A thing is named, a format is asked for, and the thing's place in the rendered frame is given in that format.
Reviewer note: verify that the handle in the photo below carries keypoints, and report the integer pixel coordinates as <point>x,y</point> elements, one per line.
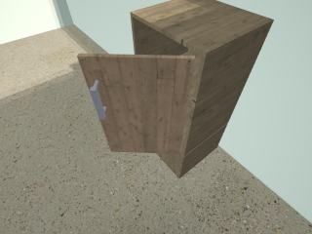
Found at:
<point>97,101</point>

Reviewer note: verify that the cupboard door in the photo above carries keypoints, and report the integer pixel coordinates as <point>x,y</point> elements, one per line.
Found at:
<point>146,98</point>

